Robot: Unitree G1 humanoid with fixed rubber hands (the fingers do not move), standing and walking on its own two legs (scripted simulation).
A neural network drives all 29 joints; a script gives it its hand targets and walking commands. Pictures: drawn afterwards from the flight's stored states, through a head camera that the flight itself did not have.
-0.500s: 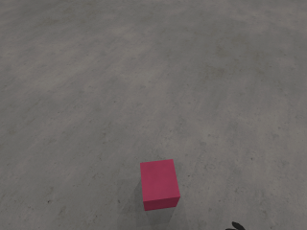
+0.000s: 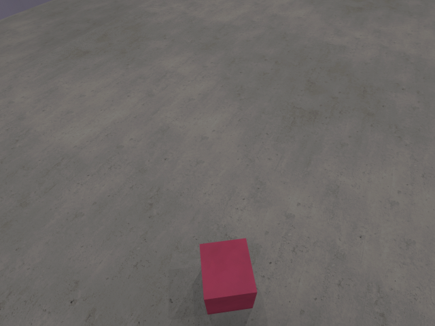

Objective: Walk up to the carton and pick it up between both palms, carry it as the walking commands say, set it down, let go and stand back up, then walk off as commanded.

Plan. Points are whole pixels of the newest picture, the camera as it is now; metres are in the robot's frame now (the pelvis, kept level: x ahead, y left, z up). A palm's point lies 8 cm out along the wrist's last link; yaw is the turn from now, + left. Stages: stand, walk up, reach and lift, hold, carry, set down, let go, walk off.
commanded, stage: reach and lift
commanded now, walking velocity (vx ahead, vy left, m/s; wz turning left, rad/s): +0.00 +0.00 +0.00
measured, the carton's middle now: (226, 276) +0.41 +0.00 -0.66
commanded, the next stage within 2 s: none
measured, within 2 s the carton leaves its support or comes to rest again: neither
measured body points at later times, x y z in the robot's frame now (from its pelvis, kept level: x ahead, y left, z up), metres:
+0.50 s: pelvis -0.01 +0.01 -0.05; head +0.10 +0.01 +0.39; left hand +0.15 +0.21 -0.18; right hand +0.16 -0.21 -0.18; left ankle +0.02 +0.10 -0.75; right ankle -0.01 -0.11 -0.75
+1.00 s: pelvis -0.09 -0.01 -0.10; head +0.09 -0.01 +0.32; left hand +0.26 +0.20 -0.20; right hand +0.28 -0.20 -0.19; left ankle +0.02 +0.10 -0.75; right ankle -0.01 -0.11 -0.75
